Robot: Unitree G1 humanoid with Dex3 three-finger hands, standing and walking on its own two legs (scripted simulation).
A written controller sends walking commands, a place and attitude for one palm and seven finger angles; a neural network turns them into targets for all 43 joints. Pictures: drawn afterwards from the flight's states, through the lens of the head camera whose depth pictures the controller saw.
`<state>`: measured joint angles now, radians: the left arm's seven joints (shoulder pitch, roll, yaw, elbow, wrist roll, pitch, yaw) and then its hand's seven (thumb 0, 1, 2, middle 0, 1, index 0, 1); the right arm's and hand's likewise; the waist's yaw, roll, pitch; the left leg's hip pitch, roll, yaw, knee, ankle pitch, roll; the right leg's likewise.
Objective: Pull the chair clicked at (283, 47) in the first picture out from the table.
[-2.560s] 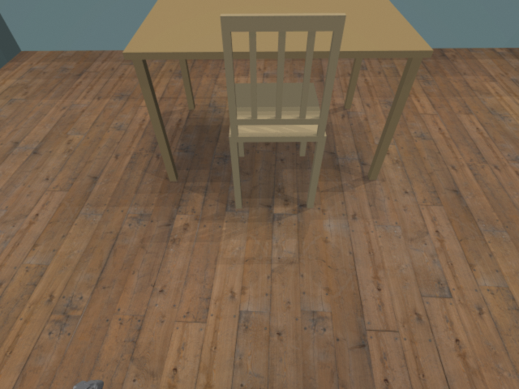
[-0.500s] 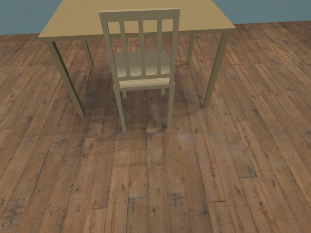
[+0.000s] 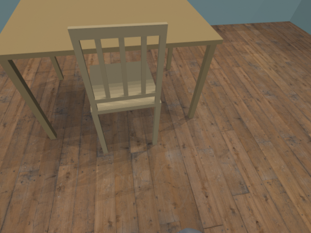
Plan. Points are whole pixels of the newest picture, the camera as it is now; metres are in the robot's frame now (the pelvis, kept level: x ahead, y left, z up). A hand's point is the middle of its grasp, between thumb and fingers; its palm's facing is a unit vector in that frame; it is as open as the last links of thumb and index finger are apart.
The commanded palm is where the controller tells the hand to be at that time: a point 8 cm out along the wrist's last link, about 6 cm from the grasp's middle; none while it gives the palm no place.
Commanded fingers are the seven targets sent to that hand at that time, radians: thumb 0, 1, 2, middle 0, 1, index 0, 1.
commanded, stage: turn to face it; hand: left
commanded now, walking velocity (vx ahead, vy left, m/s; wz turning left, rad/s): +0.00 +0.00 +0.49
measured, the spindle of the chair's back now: (124, 69) +0.78 +0.23 -0.06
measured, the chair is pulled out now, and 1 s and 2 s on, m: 0.00 0.00 0.00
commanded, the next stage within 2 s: take the last steps up to it in 0.76 s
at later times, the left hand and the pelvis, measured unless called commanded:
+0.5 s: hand (93, 228) +0.15 +0.19 -0.18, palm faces +0.19 -0.97 -0.17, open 7.3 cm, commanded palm none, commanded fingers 0.00 0.90 0.90 -0.20 -0.30 -0.20 -0.30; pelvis +0.10 +0.01 -0.01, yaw +10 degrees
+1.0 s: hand out of the picture +0.10 +0.19 -0.16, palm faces +0.33 -0.91 -0.25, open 7.4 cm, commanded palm none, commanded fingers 0.00 0.90 0.90 -0.20 -0.30 -0.20 -0.30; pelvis +0.11 -0.01 +0.00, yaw +17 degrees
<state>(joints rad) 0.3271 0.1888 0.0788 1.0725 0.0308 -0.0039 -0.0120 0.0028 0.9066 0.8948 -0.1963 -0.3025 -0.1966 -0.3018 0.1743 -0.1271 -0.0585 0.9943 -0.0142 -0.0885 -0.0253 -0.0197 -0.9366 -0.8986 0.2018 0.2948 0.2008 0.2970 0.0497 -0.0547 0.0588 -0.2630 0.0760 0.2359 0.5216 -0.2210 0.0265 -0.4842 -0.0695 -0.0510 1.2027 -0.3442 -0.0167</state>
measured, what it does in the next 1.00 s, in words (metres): walks ahead, turning left: right foot, then left foot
